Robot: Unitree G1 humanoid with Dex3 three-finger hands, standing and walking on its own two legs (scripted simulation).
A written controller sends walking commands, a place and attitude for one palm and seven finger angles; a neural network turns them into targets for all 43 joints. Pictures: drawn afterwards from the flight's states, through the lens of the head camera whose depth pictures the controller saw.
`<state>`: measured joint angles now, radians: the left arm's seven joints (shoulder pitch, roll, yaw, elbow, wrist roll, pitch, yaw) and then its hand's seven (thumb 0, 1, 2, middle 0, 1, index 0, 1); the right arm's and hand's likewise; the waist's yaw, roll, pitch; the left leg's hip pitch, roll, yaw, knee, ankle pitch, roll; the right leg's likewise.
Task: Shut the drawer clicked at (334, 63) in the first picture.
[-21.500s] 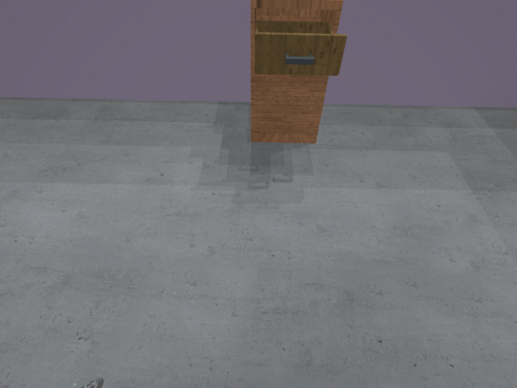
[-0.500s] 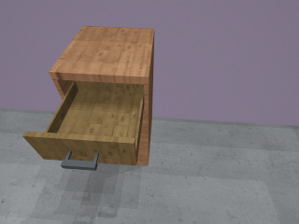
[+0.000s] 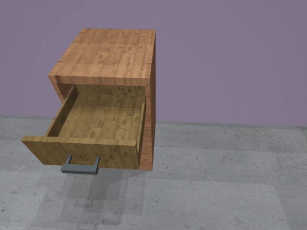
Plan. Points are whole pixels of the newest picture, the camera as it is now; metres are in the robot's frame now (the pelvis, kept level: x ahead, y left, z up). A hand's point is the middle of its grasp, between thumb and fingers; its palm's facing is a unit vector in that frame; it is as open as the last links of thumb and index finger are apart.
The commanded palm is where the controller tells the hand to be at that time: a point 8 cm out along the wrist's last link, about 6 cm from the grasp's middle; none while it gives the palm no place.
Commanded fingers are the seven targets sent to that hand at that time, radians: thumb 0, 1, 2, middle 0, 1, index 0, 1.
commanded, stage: look again from close up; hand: left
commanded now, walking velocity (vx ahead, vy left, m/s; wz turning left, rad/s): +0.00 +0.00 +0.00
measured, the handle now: (81, 163) +0.34 +0.26 -0.09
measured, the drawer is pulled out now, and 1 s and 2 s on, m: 0.29 0.29 0.29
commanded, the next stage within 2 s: raise the hand and make a fist in 0.34 s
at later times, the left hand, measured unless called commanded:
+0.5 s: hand out of the picture -0.01 +0.17 -0.16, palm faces -0.01 -0.99 -0.16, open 16.5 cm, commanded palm +0.11 +0.22 -0.07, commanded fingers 0.00 -0.41 0.34 -0.23 -0.39 -0.23 -0.39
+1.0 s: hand out of the picture +0.12 +0.18 -0.05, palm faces +0.08 -1.00 -0.05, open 10.8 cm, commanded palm +0.11 +0.23 -0.04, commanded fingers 0.00 0.18 0.59 -0.75 -0.93 -0.75 -0.93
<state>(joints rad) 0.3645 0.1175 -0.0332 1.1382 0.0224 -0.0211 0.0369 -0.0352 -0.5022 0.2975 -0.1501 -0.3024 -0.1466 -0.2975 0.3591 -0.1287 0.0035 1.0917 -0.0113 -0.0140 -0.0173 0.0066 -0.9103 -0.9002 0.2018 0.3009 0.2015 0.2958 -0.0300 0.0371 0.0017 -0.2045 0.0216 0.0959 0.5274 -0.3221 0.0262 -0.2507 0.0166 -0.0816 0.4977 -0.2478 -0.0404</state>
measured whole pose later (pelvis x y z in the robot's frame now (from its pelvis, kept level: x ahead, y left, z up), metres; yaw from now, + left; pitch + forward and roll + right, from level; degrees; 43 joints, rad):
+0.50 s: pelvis +0.01 +0.02 +0.00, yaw -1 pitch -1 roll +0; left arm 0.49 0.15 -0.08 0.83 -0.01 0.05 0.04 -0.08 -0.53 0.29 -0.15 -0.31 -0.15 -0.30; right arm 0.34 -0.15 0.03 1.04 0.01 -0.07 -0.04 0.01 -0.91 -0.90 0.20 0.30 0.20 0.30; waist 0.00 0.00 0.03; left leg -0.14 -0.02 0.12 0.47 -0.31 0.05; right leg -0.22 -0.02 -0.06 0.50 -0.26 -0.01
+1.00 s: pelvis -0.03 -0.01 -0.08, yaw +3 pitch +13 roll -1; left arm 0.59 0.21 0.12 -0.05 -0.22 -0.45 -0.28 -0.01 -0.05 0.50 -0.56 -0.72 -0.55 -0.72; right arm 0.12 -0.22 -0.04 0.43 0.02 -0.20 -0.01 0.01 -0.91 -0.90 0.20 0.30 0.20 0.30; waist 0.04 -0.02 -0.14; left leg -0.83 0.03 0.02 1.16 -0.56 0.01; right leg -0.84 -0.03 -0.16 1.12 -0.50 -0.07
